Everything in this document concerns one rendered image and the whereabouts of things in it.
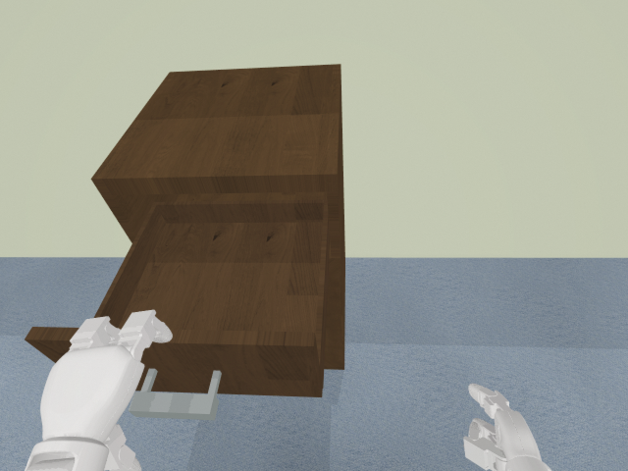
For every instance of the robot right hand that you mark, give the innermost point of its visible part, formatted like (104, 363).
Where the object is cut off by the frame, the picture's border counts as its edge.
(491, 447)

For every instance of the left robot forearm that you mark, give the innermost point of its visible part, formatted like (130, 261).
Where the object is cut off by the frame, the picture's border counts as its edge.
(68, 454)

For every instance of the drawer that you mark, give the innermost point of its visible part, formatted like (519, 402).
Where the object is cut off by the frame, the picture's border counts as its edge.
(243, 287)

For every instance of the handle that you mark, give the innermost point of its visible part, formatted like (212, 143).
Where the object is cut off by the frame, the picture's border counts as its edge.
(175, 405)

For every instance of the robot left hand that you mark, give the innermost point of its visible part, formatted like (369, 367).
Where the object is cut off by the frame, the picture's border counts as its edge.
(91, 385)

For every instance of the cabinet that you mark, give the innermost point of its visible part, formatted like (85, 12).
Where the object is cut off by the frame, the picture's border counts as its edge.
(238, 135)

